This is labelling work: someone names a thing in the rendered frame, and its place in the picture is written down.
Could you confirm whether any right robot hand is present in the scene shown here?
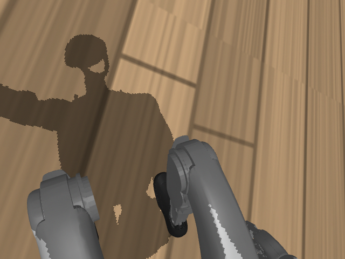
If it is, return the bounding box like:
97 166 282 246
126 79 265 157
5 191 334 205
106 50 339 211
245 221 288 259

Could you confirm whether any right robot foot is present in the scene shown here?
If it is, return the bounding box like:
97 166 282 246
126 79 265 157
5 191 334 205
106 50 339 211
153 172 188 237

